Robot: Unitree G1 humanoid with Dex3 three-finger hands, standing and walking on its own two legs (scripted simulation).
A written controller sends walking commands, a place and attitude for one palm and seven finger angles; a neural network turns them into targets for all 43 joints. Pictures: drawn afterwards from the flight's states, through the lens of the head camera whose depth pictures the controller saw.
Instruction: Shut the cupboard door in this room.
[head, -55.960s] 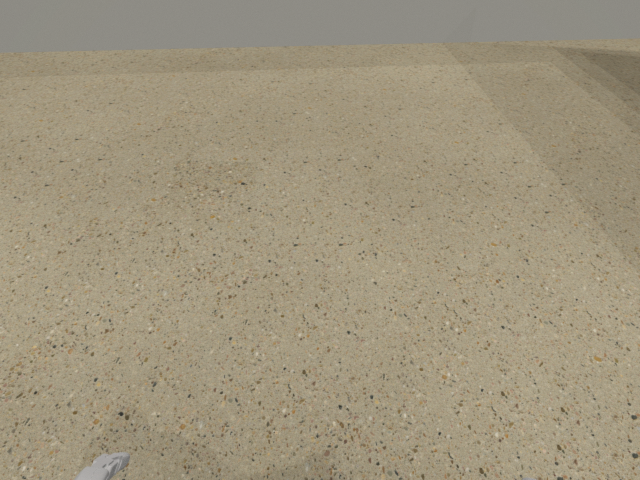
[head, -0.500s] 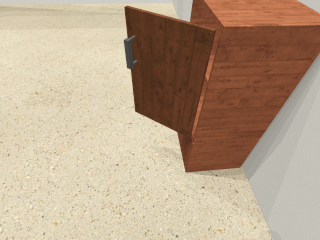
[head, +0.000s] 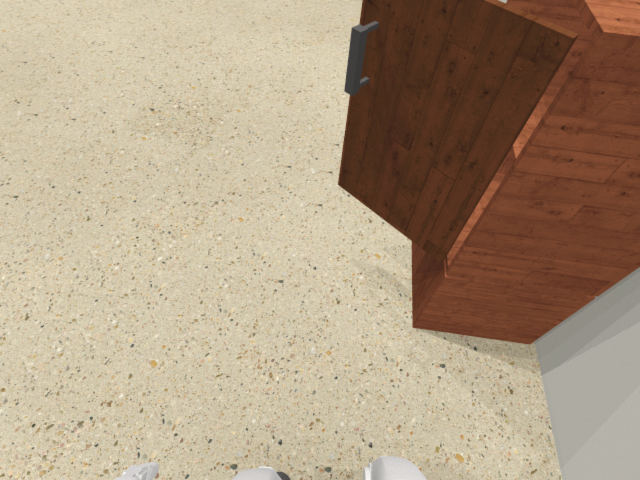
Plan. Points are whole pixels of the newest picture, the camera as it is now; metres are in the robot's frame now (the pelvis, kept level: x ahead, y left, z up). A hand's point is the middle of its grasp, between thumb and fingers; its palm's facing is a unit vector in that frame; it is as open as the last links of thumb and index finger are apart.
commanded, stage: walk to a spot facing it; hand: left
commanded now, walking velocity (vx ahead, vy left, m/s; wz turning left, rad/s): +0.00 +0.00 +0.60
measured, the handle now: (362, 58) +0.86 -0.06 +0.04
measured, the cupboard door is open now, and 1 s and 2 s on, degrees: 52 52 52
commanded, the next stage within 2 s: none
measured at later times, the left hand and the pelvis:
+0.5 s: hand out of the picture -0.01 +0.14 -0.15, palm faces +0.33 -0.90 -0.29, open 7.4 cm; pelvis +0.01 -0.07 +0.00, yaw +21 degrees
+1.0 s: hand out of the picture -0.01 +0.18 -0.15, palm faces +0.59 -0.75 -0.30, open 7.4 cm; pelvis +0.02 -0.07 +0.00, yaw +37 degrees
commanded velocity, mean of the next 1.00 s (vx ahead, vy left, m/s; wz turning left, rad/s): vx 0.00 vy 0.00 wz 0.60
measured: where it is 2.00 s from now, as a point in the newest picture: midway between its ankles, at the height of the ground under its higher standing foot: outside the picture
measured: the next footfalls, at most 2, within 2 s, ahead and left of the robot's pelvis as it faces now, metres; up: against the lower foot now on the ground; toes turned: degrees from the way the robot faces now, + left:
right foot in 0.24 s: +0.05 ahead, -0.18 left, +0.00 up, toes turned +11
left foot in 0.62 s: -0.01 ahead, +0.08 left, +0.00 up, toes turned +30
